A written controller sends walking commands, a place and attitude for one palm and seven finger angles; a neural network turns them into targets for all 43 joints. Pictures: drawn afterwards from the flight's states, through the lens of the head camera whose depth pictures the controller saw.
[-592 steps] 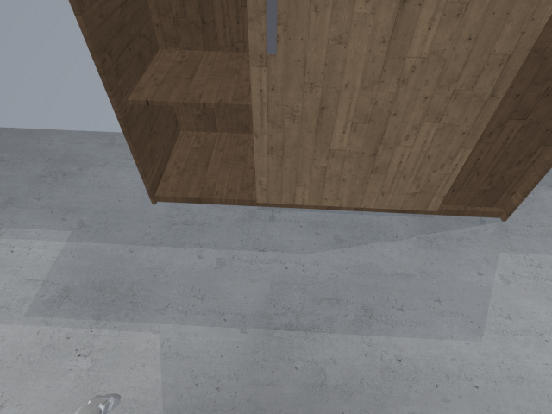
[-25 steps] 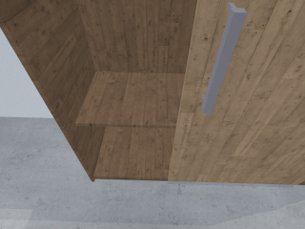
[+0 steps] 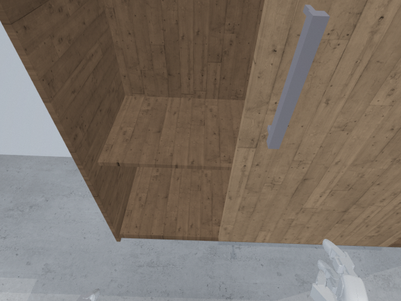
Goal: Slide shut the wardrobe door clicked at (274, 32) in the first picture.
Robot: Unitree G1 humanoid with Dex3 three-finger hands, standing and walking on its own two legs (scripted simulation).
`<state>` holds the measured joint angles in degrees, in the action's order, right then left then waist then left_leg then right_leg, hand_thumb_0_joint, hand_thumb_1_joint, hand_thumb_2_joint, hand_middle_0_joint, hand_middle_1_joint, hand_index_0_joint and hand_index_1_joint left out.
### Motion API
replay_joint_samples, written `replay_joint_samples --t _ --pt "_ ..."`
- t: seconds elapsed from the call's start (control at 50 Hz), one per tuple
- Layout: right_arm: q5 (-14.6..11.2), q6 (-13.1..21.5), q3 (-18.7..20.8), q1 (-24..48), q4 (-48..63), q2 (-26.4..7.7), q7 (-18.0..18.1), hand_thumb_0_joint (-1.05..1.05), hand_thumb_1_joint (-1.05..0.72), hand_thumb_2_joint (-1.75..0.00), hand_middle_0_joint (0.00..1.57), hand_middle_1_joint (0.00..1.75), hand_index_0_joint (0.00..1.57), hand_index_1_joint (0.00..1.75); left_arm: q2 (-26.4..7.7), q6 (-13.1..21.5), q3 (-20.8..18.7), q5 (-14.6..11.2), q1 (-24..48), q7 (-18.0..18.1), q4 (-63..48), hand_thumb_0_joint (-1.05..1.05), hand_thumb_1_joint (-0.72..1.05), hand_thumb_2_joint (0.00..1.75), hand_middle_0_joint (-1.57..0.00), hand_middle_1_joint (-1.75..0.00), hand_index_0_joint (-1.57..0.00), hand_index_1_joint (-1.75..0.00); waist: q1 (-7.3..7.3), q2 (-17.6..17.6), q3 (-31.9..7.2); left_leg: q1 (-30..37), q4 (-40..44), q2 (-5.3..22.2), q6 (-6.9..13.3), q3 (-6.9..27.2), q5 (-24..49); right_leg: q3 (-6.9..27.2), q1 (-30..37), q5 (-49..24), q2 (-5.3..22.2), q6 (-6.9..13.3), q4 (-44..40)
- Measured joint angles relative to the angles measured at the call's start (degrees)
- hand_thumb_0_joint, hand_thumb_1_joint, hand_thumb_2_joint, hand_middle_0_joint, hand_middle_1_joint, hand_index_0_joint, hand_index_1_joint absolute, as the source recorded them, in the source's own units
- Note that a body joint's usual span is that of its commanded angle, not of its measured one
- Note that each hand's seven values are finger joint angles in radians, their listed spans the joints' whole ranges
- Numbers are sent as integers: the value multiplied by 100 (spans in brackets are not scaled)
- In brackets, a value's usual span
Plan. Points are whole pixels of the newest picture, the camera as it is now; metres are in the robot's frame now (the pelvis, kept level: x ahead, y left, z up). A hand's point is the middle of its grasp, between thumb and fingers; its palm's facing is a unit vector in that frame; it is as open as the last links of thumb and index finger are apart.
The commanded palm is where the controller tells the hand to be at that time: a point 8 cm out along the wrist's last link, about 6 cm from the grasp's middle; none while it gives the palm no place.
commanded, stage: raise the hand with hooked fingers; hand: right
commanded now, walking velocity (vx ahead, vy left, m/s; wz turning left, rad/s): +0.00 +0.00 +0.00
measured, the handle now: (288, 87) +0.52 -0.13 +0.19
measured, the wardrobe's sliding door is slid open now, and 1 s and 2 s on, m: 0.50 0.50 0.50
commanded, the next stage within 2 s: move the hooked fingers beside the handle in 1.92 s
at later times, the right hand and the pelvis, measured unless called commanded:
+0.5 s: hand (319, 277) +0.19 -0.18 +0.03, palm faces -0.08 +0.99 -0.07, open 10.1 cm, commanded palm +0.16 -0.25 +0.05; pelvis -0.02 +0.02 -0.05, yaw -1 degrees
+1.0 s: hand (367, 237) +0.23 -0.24 +0.11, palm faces -0.01 +1.00 -0.07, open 13.0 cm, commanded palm +0.20 -0.29 +0.12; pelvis +0.00 +0.00 -0.01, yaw +0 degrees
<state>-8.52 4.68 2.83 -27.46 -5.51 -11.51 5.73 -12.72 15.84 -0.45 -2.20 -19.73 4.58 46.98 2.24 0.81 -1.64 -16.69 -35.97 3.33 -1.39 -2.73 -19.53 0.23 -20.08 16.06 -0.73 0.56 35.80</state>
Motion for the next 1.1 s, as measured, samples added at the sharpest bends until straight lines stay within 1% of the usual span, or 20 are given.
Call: replay_joint_samples --t 0.04,0.08,0.1,0.12,0.14,0.16,0.2,0.26,0.32,0.38,0.4,0.44,0.5,0.56,0.6,0.66,0.76,0.84,0.94,1.1 --pt "-141 757 139 311 218 58 -465 3 -87 -86 20 36 20 35 -92 132 -107 76 240 -115 -360 2 92 89 -20 -30 -20 -30 22 13 -244 -482 -408 -18 13 45 -134 -32 -448 130 30 -19 375" --pt "-319 1545 264 520 206 122 -1188 2 -83 -85 20 38 20 37 -109 151 -219 128 524 -274 -718 2 92 89 -20 -30 -20 -30 8 -55 -415 -979 -888 -68 41 118 -303 -89 -901 309 94 -52 825" --pt "-390 1863 319 572 158 131 -1595 2 -80 -84 21 39 21 39 -111 130 -267 134 658 -348 -912 2 91 89 -20 -30 -20 -30 -1 -95 -451 -1188 -1126 -96 55 141 -394 -103 -1098 409 127 -69 1059" --pt "-438 2076 371 575 124 113 -1963 1 -78 -83 21 41 21 40 -111 93 -304 130 774 -397 -1116 2 91 89 -20 -30 -20 -30 -20 -144 -473 -1378 -1354 -118 65 161 -487 -115 -1276 506 154 -83 1279" --pt "-483 2165 419 532 114 80 -2258 1 -75 -82 21 42 21 41 -113 43 -331 117 870 -417 -1318 1 91 89 -20 -30 -20 -30 -49 -193 -480 -1538 -1561 -136 74 175 -576 -122 -1425 587 176 -89 1474" --pt "-542 2138 464 446 132 45 -2469 1 -73 -81 21 44 22 43 -119 -17 -349 98 946 -413 -1514 1 91 89 -20 -30 -20 -30 -86 -235 -476 -1660 -1736 -152 81 177 -656 -118 -1543 668 195 -103 1643" --pt "-673 1888 566 204 221 -18 -2651 1 -67 -79 22 46 22 46 -139 -131 -371 77 1037 -364 -1841 1 91 90 -20 -30 -20 -30 -179 -281 -445 -1805 -1984 -176 114 137 -786 -67 -1712 796 221 -147 1910" --pt "-753 1602 776 -236 491 -66 -2494 1 -60 -76 23 51 23 50 -152 -216 -367 86 1056 -284 -2092 1 91 90 -20 -30 -20 -30 -334 -254 -442 -1896 -2150 -222 161 -13 -903 92 -1910 928 259 -173 2192" --pt "-778 1729 930 -422 870 -163 -2324 1 -52 -74 23 55 23 54 -144 -206 -260 118 1007 -214 -2058 1 90 90 -20 -30 -20 -30 -479 -181 -431 -1935 -2215 -259 206 -213 -960 300 -2087 1000 279 -203 2402" --pt "-845 1911 931 -180 1091 -241 -2426 1 -45 -71 24 60 23 59 -102 -149 -61 90 993 -159 -1818 1 90 90 -20 -30 -20 -30 -552 -47 -354 -1916 -2205 -288 228 -381 -960 478 -2188 1016 286 -225 2524" --pt "-861 1892 909 -24 1111 -273 -2505 1 -43 -70 24 61 24 60 -72 -143 16 72 990 -141 -1727 1 90 90 -20 -30 -20 -30 -557 -3 -320 -1899 -2181 -296 230 -415 -943 514 -2194 1005 289 -230 2528" --pt "-858 1703 878 294 1091 -367 -2673 1 -38 -68 24 64 24 63 23 -154 160 39 962 -113 -1556 1 90 90 -20 -30 -20 -30 -529 61 -281 -1856 -2094 -307 230 -434 -887 534 -2164 959 294 -230 2465" --pt "-908 1209 931 632 957 -548 -2854 1 -31 -65 24 69 25 68 193 -207 314 -1 845 -81 -1382 1 90 89 -20 -30 -21 -30 -411 121 -248 -1709 -1862 -321 221 -367 -762 461 -1974 851 313 -223 2213" --pt "-1051 806 1139 693 855 -676 -2841 1 -24 -62 25 73 25 72 288 -233 379 -19 638 -60 -1309 1 90 89 -20 -30 -21 -30 -265 148 -264 -1510 -1571 -324 195 -244 -624 326 -1700 733 327 -203 1869" --pt "-1156 704 1302 664 841 -706 -2771 1 -19 -60 26 76 26 75 275 -213 367 -21 489 -56 -1283 1 90 89 -20 -30 -21 -30 -203 155 -268 -1373 -1389 -321 177 -172 -543 246 -1521 665 329 -184 1660" --pt "-1245 733 1484 613 854 -701 -2698 1 -13 -57 26 81 26 80 149 -143 301 -35 306 -62 -1230 1 90 89 -20 -30 -21 -30 -161 158 -288 -1215 -1172 -305 145 -107 -451 172 -1334 585 315 -156 1426" --pt "-1259 767 1536 709 778 -740 -2768 0 -1 -52 27 88 27 87 -170 -17 177 -81 197 -26 -1143 1 90 89 -20 -30 -21 -30 -190 146 -239 -975 -932 -261 95 -74 -360 129 -1097 507 269 -105 1201" --pt "-1248 660 1551 912 717 -829 -2864 0 9 -48 28 94 28 93 -318 99 124 -108 242 30 -1130 1 90 90 -20 -30 -20 -30 -228 102 -167 -729 -733 -238 74 -77 -288 125 -869 449 241 -76 1030" --pt "-1297 465 1701 1248 640 -966 -2932 0 20 -43 29 102 29 101 -319 202 167 -132 391 67 -1186 1 90 90 -20 -30 -20 -30 -271 60 -137 -396 -433 -233 60 -90 -175 131 -564 363 228 -62 782" --pt "-1275 -92 1895 1912 385 -1158 -3086 -1 38 -35 30 113 30 112 -191 232 384 -141 611 81 -1301 1 90 90 -20 -30 -20 -30 -394 113 -85 52 12 -212 40 -122 2 150 -156 210 194 -41 399"
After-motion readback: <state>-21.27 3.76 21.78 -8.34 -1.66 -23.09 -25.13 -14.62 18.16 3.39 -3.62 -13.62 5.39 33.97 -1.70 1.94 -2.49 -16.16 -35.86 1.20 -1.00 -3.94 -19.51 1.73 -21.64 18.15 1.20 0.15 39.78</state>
